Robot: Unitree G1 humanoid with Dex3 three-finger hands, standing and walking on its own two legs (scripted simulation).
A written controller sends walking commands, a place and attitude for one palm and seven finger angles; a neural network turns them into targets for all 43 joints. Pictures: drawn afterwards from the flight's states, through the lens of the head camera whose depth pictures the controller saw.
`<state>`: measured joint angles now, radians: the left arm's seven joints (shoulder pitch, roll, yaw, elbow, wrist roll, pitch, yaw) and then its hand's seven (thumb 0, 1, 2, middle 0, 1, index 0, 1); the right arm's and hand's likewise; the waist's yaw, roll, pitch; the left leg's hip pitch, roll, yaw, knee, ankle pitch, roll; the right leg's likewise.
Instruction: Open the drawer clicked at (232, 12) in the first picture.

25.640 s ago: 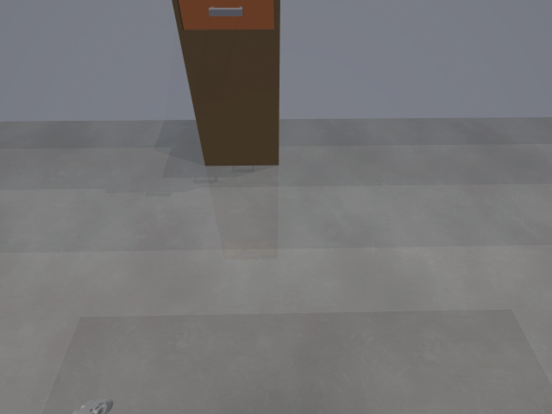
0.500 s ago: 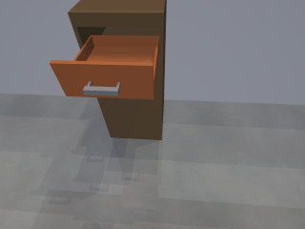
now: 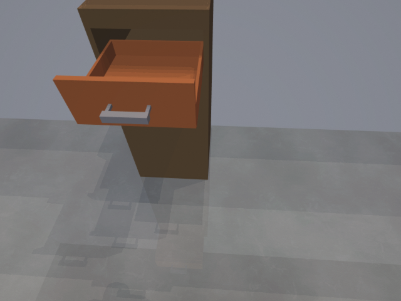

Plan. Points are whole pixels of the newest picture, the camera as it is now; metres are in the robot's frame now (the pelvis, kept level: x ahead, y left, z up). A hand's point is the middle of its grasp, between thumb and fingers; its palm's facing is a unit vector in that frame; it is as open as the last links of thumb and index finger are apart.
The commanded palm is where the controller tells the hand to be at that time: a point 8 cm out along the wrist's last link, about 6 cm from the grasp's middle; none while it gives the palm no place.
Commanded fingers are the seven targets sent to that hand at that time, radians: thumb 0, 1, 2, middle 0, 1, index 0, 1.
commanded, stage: look to check the result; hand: left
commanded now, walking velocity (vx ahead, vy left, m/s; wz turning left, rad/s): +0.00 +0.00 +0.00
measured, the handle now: (127, 112) +0.56 +0.23 +0.03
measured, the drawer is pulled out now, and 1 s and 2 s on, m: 0.29 0.29 0.29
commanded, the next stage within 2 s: stand and wait in 0.38 s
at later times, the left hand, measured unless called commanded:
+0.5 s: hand out of the picture +0.06 +0.21 -0.16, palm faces -0.01 -0.96 -0.29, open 7.4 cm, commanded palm none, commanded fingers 0.00 0.90 0.90 -0.20 -0.30 -0.20 -0.30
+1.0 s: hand out of the picture +0.10 +0.24 -0.15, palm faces -0.04 -0.93 -0.35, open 7.4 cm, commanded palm none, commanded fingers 0.00 0.90 0.90 -0.20 -0.30 -0.20 -0.30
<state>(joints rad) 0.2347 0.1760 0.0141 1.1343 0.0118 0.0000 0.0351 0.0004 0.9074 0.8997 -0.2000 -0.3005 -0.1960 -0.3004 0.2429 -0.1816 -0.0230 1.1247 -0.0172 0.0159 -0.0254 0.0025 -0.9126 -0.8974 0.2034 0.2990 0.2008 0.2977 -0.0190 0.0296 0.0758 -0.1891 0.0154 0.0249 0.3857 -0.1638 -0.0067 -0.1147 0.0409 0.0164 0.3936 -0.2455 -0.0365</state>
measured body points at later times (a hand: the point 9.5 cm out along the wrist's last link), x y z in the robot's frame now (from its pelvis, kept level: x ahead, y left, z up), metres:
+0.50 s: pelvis +0.00 +0.00 +0.00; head +0.03 -0.01 +0.45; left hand +0.06 +0.26 -0.14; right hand +0.05 -0.26 -0.16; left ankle +0.03 +0.12 -0.74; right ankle -0.02 -0.10 -0.74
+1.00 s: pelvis +0.01 +0.00 +0.00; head +0.04 -0.01 +0.45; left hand +0.10 +0.29 -0.13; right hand +0.08 -0.30 -0.14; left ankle +0.03 +0.12 -0.74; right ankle -0.02 -0.10 -0.74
